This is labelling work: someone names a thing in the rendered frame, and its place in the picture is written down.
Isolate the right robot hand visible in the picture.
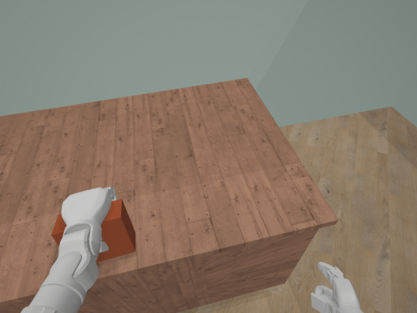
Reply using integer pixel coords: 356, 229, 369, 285
311, 262, 361, 313

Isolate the sponge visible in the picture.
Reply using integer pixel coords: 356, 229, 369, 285
51, 199, 136, 262

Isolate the left robot forearm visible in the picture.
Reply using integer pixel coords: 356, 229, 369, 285
21, 219, 102, 313

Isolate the left robot hand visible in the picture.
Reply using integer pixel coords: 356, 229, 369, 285
61, 186, 118, 253

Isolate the table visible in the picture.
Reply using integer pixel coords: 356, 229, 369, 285
0, 78, 339, 313

